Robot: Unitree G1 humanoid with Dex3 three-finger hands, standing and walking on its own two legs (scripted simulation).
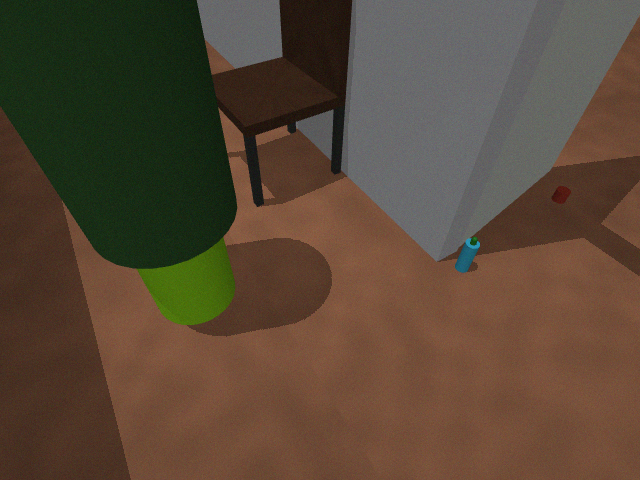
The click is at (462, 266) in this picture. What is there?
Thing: necked bottle
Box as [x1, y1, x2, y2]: [455, 237, 479, 272]
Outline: 476,237 469,238 466,240 455,264 455,268 461,272 467,270 479,246
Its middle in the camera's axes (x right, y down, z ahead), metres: +0.59 +0.06 +1.52
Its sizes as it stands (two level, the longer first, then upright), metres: 0.055 0.055 0.187
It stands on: the floor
